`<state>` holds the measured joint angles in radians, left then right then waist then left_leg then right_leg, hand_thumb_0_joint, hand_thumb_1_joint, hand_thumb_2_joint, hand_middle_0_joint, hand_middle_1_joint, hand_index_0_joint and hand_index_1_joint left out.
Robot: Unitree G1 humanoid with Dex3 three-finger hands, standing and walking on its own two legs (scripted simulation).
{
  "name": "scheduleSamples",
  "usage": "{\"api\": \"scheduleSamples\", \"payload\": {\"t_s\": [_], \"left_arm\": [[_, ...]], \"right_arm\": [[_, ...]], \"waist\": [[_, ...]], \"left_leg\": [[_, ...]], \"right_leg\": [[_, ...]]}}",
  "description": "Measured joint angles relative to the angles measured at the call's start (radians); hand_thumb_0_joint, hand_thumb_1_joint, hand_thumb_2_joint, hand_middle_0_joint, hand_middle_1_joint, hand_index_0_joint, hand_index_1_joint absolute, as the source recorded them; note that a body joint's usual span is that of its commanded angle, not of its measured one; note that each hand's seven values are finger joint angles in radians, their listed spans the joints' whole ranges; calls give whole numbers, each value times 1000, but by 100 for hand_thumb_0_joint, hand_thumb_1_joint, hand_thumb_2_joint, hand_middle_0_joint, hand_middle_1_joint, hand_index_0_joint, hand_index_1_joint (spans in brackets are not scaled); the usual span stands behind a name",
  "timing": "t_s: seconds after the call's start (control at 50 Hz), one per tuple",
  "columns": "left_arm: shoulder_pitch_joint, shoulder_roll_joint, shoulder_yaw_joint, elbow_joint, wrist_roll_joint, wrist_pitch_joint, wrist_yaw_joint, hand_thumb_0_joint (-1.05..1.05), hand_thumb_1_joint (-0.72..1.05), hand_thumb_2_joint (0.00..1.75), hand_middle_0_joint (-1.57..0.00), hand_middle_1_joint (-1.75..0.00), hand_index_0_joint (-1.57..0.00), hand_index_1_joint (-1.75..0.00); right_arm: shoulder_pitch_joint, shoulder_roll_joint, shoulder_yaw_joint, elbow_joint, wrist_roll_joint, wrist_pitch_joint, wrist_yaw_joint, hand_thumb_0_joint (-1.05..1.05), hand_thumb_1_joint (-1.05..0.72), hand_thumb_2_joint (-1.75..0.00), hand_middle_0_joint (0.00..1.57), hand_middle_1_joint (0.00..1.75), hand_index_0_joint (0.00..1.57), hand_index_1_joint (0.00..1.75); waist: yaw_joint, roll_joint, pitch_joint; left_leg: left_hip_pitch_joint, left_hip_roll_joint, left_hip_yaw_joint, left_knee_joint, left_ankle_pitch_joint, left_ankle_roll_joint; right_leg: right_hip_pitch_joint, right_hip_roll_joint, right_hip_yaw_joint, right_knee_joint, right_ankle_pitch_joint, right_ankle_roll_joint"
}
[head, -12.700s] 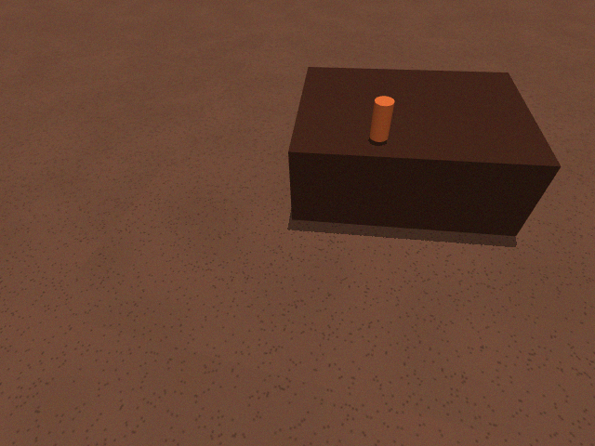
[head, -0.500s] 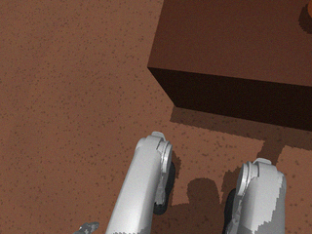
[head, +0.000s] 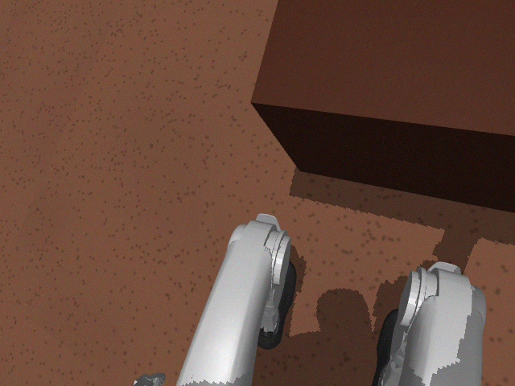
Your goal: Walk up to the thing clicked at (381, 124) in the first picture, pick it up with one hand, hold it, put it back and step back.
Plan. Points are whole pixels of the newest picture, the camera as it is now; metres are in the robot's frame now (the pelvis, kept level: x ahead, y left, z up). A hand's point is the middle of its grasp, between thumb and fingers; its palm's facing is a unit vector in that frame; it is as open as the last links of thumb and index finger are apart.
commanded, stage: close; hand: right
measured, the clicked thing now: out of the picture +0.64 -0.19 +0.06
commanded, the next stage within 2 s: settle in 0.22 s
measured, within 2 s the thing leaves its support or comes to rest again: leaves its support in 0.58 s
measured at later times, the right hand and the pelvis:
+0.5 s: hand out of the picture +0.65 -0.24 +0.05, palm faces +0.21 +0.98 -0.06, open 10.6 cm; pelvis +0.00 +0.00 +0.00, yaw +0 degrees
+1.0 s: hand out of the picture +0.64 -0.24 +0.13, palm faces +0.20 +0.98 -0.04, open 10.9 cm; pelvis +0.01 +0.00 +0.07, yaw -1 degrees
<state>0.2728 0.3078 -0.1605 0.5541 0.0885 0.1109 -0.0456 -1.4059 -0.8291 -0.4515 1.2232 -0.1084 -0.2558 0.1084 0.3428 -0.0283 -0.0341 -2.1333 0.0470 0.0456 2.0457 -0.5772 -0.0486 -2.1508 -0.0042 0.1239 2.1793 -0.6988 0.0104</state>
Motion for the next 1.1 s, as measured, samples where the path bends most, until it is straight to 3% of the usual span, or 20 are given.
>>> {"api": "scheduleSamples", "payload": {"t_s": [0.18,0.42,0.62,0.8,1.1], "left_arm": [[14,-2,-12,-6,-1,3,-3,0,89,88,-20,-30,-20,-30],[14,-4,-13,-16,2,14,-10,0,90,88,-20,-30,-21,-30],[11,-19,-2,-13,-17,12,-1,0,90,88,-20,-30,-21,-30],[7,-19,18,-5,-31,-7,9,0,91,87,-20,-30,-21,-30],[33,-18,41,-14,-48,-5,6,0,91,86,-20,-30,-21,-29]], "right_arm": [[-4,-13,-10,6,0,5,-3,-1,24,-46,90,70,90,71],[4,-17,-20,-23,-7,9,-11,-1,42,-62,86,95,87,95],[40,13,5,-89,4,56,-3,-2,61,-82,83,119,84,119],[32,22,20,-77,24,79,-5,-2,61,-82,78,130,79,130],[94,55,-5,-78,45,61,4,-2,61,-82,75,136,77,136]], "waist": [[12,-4,3],[12,-6,7],[-7,0,-13],[-21,-12,-42],[-37,-11,-58]], "left_leg": [[9,-2,4,-3,-10,-1],[4,-3,4,-4,-7,-1],[35,-3,1,-39,-6,3],[118,-3,2,-119,-9,6],[208,-10,-5,-223,4,6]], "right_leg": [[10,-3,4,-1,-12,0],[3,-4,3,0,-11,-1],[39,-6,-3,-43,-7,2],[125,-13,-11,-129,-6,1],[222,-25,-29,-239,6,-4]]}}
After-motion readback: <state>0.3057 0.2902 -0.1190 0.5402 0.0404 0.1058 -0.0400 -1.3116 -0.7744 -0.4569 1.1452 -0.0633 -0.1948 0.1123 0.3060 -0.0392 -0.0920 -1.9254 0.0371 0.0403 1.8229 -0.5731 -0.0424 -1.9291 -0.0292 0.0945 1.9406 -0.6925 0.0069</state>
